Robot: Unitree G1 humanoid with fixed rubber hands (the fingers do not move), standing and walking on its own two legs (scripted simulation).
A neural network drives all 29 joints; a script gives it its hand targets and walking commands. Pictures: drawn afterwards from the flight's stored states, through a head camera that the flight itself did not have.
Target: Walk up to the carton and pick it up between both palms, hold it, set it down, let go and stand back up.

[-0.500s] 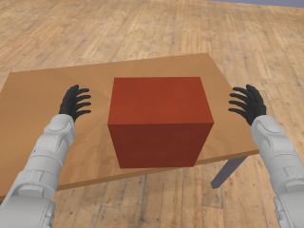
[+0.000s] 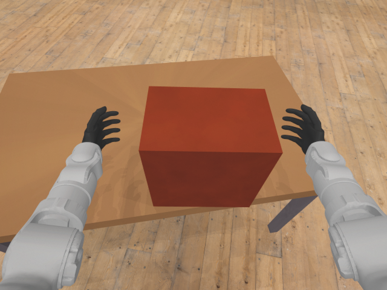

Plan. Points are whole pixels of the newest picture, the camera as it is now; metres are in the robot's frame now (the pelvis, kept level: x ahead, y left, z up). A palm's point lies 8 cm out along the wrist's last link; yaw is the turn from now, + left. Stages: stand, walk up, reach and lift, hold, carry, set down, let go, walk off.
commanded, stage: reach and lift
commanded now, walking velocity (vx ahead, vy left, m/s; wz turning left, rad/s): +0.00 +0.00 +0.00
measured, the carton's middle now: (204, 152) +0.47 -0.02 -0.04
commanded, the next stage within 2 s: none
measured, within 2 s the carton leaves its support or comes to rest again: neither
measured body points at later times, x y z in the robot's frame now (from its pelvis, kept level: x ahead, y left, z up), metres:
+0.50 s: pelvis -0.03 +0.00 -0.04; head +0.11 -0.02 +0.39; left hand +0.44 +0.20 -0.02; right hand +0.43 -0.27 -0.03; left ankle +0.00 +0.13 -0.73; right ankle +0.01 -0.11 -0.73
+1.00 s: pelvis -0.03 -0.01 -0.06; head +0.10 -0.02 +0.37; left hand +0.44 +0.18 -0.03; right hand +0.45 -0.21 -0.03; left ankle +0.00 +0.13 -0.73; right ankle +0.01 -0.11 -0.73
